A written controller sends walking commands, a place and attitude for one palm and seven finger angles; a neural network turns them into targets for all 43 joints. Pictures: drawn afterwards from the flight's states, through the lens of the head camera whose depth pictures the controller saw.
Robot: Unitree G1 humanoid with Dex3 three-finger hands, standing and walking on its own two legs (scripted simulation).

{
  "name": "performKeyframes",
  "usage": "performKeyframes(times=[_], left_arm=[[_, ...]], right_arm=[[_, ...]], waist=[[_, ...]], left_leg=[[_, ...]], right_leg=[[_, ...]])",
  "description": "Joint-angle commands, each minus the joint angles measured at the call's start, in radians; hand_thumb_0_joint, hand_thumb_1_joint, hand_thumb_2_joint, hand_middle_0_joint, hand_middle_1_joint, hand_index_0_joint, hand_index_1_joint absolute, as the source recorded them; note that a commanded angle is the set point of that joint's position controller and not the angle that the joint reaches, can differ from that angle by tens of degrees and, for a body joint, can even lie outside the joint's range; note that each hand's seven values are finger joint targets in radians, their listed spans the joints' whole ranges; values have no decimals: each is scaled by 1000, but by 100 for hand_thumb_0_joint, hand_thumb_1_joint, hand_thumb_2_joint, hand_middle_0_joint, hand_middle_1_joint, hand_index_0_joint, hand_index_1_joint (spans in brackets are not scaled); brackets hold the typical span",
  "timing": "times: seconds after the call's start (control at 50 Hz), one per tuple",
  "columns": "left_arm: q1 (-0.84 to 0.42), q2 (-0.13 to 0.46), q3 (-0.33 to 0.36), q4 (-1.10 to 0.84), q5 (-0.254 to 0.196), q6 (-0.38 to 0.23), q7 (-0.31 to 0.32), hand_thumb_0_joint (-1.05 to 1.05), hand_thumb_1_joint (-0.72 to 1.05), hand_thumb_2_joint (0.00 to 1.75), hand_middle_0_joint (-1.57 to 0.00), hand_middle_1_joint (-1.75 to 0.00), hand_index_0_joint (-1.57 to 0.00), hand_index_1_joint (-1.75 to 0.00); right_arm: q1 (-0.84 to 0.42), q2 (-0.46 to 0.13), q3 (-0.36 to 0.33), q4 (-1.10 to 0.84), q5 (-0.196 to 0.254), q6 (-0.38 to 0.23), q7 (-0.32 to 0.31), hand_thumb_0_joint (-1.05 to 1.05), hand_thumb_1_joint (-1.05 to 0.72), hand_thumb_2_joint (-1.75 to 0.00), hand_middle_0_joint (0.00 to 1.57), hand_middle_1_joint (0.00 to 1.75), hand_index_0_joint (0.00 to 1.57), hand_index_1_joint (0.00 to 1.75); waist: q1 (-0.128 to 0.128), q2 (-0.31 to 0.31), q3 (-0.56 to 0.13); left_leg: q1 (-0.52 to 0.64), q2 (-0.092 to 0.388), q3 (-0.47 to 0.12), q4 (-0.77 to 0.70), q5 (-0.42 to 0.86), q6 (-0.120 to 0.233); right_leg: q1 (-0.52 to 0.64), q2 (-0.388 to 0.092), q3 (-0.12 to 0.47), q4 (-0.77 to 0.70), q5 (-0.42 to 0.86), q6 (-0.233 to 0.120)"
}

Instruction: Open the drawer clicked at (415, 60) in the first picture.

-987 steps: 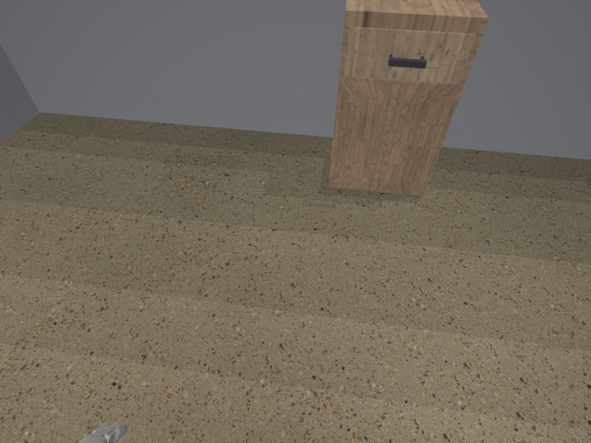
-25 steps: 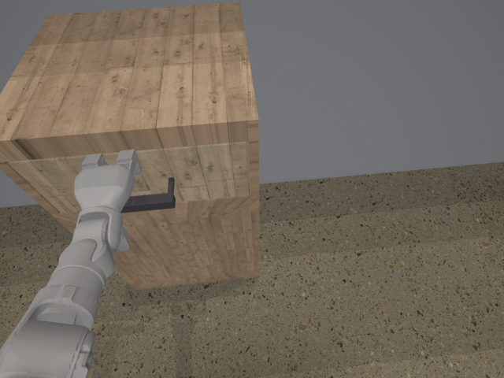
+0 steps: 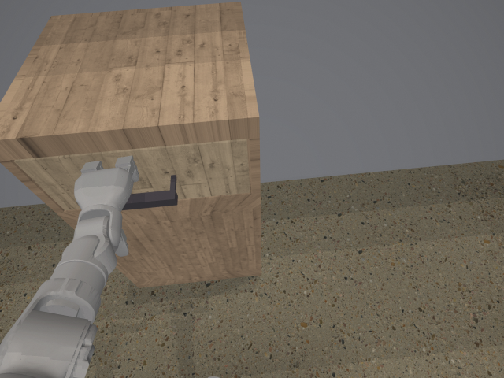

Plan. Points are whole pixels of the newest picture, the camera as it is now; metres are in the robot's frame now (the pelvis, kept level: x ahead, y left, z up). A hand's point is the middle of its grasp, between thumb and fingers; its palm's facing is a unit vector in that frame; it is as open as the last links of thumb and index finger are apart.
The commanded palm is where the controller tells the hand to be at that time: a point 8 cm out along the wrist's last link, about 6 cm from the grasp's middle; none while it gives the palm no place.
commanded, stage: move the hooked fingers above the handle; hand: left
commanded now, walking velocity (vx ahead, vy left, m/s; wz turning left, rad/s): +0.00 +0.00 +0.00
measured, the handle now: (145, 191) +0.48 +0.23 -0.05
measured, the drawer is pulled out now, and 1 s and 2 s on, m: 0.00 0.00 0.00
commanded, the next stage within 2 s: lower the fingers behind the handle in 1.42 s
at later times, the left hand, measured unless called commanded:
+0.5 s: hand (120, 201) +0.42 +0.25 +0.01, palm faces -0.14 +0.00 -0.99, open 13.8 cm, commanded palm +0.40 +0.23 +0.06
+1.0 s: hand (143, 189) +0.44 +0.21 +0.01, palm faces -0.02 +0.01 -1.00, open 13.4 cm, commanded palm +0.42 +0.24 +0.06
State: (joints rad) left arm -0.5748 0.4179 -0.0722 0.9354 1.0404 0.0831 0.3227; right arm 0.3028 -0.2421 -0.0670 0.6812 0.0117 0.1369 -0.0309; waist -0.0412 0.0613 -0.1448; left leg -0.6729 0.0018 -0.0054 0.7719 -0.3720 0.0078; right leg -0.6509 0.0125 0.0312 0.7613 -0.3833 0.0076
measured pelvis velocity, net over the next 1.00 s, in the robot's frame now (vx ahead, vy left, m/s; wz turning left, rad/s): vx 0.00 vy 0.00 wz -0.01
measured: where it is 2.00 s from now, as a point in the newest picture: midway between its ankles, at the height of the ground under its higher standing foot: outside the picture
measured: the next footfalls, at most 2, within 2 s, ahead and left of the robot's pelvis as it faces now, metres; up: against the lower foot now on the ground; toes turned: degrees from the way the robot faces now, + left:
none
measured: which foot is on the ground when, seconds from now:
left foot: down 0.00-1.00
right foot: down 0.00-1.00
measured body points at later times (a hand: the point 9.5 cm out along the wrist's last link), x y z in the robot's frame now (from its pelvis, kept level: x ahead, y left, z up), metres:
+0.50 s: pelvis -0.01 +0.00 +0.00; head +0.06 -0.02 +0.45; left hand +0.42 +0.24 +0.06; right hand +0.05 -0.26 -0.14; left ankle -0.01 +0.12 -0.71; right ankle -0.02 -0.13 -0.71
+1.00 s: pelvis +0.00 +0.00 -0.01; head +0.07 -0.02 +0.44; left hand +0.44 +0.21 +0.06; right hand +0.05 -0.26 -0.15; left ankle -0.01 +0.12 -0.71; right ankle -0.02 -0.13 -0.71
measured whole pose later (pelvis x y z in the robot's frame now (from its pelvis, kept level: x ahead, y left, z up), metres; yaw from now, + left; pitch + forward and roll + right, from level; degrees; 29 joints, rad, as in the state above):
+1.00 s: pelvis +0.00 +0.00 -0.01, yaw +0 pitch +17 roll +0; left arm -0.67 0.37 -0.08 0.97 1.08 0.07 0.41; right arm 0.26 -0.23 -0.03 0.71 0.01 0.16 -0.04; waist -0.07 0.06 -0.15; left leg -0.73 0.00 0.00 0.81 -0.38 0.01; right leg -0.71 0.02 0.04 0.80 -0.39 0.01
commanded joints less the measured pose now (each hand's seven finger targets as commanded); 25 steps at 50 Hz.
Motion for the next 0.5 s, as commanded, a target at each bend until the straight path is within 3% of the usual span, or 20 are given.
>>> performKeyframes(times=[0.0, 0.04, 0.06, 0.1, 0.12, 0.14, 0.16, 0.2, 0.24, 0.28, 0.32, 0.36, 0.42, 0.48], left_arm=[[-470, 89, -45, -328, -14, -142, -24, 0, -50, 30, -30, -120, -30, -120], [-519, 181, 25, -377, 12, -206, 0, 0, -50, 30, -30, -120, -30, -120], [-534, 196, 42, -391, 35, -226, 28, 0, -50, 30, -30, -120, -30, -120], [-515, 226, 93, -344, 71, -232, 98, 0, -50, 30, -30, -120, -30, -120], [-513, 241, 118, -322, 83, -219, 135, 0, -50, 30, -30, -120, -30, -120], [-492, 294, 176, -287, 88, -191, 170, 0, -50, 30, -30, -120, -30, -120], [-474, 293, 181, -244, 92, -151, 200, 0, -50, 30, -30, -120, -30, -120], [-405, 309, 201, -172, 80, -56, 228, 0, -50, 30, -30, -120, -30, -120], [-363, 294, 179, -96, 67, 37, 211, 0, -50, 30, -30, -120, -30, -120], [-391, 321, 171, -122, 64, 85, 191, 0, -50, 30, -30, -120, -30, -120], [-395, 312, 148, -115, 44, 118, 156, 0, -50, 30, -30, -120, -30, -120], [-390, 305, 130, -71, 17, 124, 108, 0, -50, 30, -30, -120, -30, -120], [-427, 278, 88, -92, 3, 48, 22, 0, -50, 30, -30, -120, -30, -120], [-428, 200, 22, -180, 15, -93, -41, 0, -50, 30, -30, -120, -30, -120]], right_arm=[[53, -142, -54, -81, -14, -47, -40, 0, -90, -90, 20, 30, 20, 30], [65, -140, -53, -72, -20, -51, -48, 0, -90, -90, 20, 30, 20, 30], [69, -135, -55, -64, -23, -52, -46, 0, -90, -90, 20, 30, 20, 30], [67, -130, -51, -50, -26, -54, -37, 0, -90, -90, 20, 30, 20, 30], [61, -130, -50, -43, -28, -55, -28, 0, -90, -90, 20, 30, 20, 30], [56, -136, -46, -36, -35, -52, -20, 0, -90, -90, 20, 30, 20, 30], [50, -136, -43, -35, -37, -47, -11, 0, -90, -90, 20, 30, 20, 30], [34, -138, -36, -45, -39, -36, 3, 0, -90, -90, 20, 30, 20, 30], [27, -143, -31, -54, -32, -19, 13, 0, -90, -90, 20, 30, 20, 30], [26, -147, -30, -62, -22, -3, 8, 0, -90, -90, 20, 30, 20, 30], [12, -146, -25, -76, -10, 8, -8, 0, -90, -90, 20, 30, 20, 30], [8, -151, -18, -77, 1, 12, -25, 0, -90, -90, 20, 30, 20, 30], [23, -160, -21, -87, 8, -8, -56, 0, -90, -90, 20, 30, 20, 30], [47, -148, -34, -91, 0, -34, -68, 0, -90, -90, 20, 30, 20, 30]], waist=[[-78, -76, -318], [-61, -29, -328], [-54, 22, -350], [-39, 50, -331], [-29, 77, -334], [-6, 83, -346], [-6, 72, -361], [28, 44, -385], [37, 10, -420], [35, -41, -450], [24, -106, -434], [5, -173, -360], [-38, -205, -293], [-51, -89, -298]], left_leg=[[277, -23, 18, -44, 316, 49], [277, -23, 3, -32, 319, 43], [292, -22, -4, -22, 332, 38], [252, -22, -13, -1, 340, 28], [234, -23, -11, 9, 340, 24], [207, -27, -9, 11, 349, 19], [193, -27, -6, 11, 347, 16], [154, -35, 24, 1, 364, 15], [140, -39, 42, -12, 380, 13], [147, -34, 55, -32, 382, 19], [129, -38, 65, -53, 337, 29], [105, -38, 64, -79, 275, 37], [118, -33, 56, -92, 209, 52], [198, -30, 45, -70, 253, 53]], right_leg=[[109, 29, -45, -103, 315, -33], [75, 28, -48, -81, 280, -43], [40, 30, -52, -61, 268, -48], [-14, 35, -69, -27, 246, -58], [-31, 37, -73, -11, 238, -62], [-16, 39, -76, 3, 239, -66], [-12, 42, -81, 11, 242, -65], [64, 44, -78, 9, 295, -61], [139, 45, -74, 1, 350, -57], [204, 40, -63, -20, 393, -46], [264, 34, -46, -55, 399, -34], [279, 27, -41, -92, 363, -23], [250, 16, -32, -132, 308, -16], [168, 21, -30, -120, 307, -30]])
